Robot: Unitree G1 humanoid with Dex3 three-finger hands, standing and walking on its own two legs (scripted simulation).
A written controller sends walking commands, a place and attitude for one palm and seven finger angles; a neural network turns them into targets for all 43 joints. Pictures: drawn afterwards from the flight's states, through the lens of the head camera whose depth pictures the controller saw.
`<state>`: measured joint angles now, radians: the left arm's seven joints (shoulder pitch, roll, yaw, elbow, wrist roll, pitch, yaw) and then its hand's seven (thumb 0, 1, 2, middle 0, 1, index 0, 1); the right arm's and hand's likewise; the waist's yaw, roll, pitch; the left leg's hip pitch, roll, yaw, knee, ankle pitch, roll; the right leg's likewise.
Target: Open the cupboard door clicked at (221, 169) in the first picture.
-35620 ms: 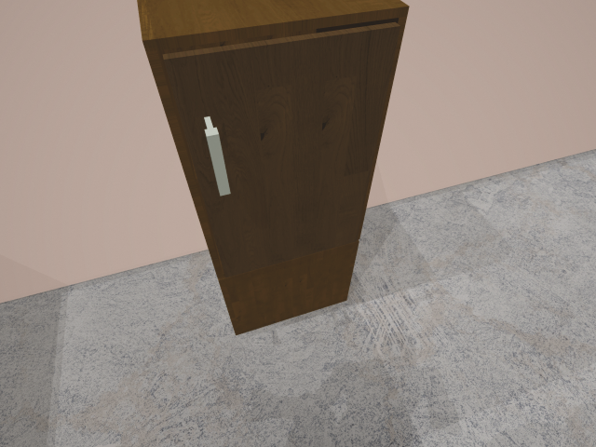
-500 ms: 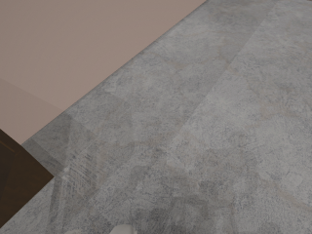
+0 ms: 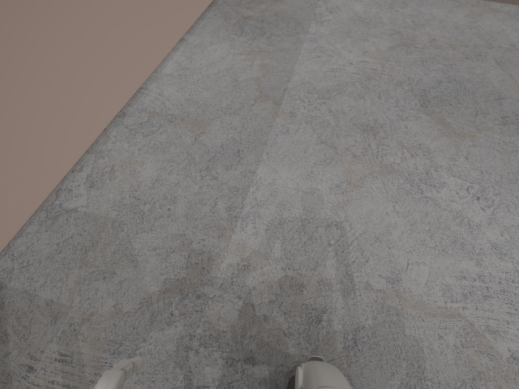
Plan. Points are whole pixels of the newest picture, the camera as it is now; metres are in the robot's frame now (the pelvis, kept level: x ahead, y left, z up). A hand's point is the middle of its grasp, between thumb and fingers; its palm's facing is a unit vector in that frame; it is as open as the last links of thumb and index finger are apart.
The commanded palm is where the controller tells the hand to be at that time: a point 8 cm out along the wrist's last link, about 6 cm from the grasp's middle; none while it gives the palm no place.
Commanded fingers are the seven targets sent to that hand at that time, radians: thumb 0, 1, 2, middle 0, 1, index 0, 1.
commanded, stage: walk to a spot facing it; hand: left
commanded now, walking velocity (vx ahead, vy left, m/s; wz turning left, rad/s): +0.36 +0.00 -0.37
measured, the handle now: out of the picture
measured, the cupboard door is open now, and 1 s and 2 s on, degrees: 45 45 45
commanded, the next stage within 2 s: turn to face it in 0.58 s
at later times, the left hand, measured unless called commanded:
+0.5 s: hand (186, 313) +0.27 +0.15 -0.19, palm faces -0.05 -0.98 -0.19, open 7.2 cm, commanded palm none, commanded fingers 0.00 0.90 0.90 -0.20 -0.30 -0.20 -0.30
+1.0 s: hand (244, 188) +0.58 +0.05 -0.17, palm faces -0.07 -0.98 -0.18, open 7.3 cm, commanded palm none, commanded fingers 0.00 0.90 0.90 -0.20 -0.30 -0.20 -0.30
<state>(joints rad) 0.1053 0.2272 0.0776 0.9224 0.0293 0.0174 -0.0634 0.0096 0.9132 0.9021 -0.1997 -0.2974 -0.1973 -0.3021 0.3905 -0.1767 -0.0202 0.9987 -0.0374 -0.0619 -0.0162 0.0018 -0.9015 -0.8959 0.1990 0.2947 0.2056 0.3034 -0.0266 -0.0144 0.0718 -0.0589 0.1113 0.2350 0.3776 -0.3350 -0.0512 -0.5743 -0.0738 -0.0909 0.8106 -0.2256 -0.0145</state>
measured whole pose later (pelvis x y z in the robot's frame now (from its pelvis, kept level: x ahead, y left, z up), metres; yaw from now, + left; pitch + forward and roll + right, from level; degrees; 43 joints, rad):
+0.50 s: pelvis +0.26 -0.04 -0.01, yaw -8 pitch +1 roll -1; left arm 0.34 0.20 0.07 1.07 0.01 -0.05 -0.01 0.00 0.93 0.90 -0.21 -0.30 -0.20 -0.30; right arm 0.13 -0.18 -0.04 0.96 -0.03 -0.06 0.02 0.00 -0.90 -0.90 0.20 0.29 0.20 0.30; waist 0.03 -0.01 0.04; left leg -0.40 0.08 0.10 0.54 -0.15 0.00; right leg -0.08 0.05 -0.02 0.52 -0.43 -0.04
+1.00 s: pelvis +0.45 -0.11 +0.00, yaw -5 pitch +1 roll +1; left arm 0.14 0.16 0.05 0.99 0.02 -0.04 0.02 -0.01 0.92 0.90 -0.21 -0.30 -0.20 -0.30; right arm 0.32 -0.17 -0.04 1.09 -0.01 0.03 0.00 0.01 -0.91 -0.90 0.19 0.29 0.20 0.30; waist -0.04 -0.03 0.04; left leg -0.41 0.07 0.10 0.93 -0.49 -0.04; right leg -0.25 -0.12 -0.23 0.54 -0.29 -0.01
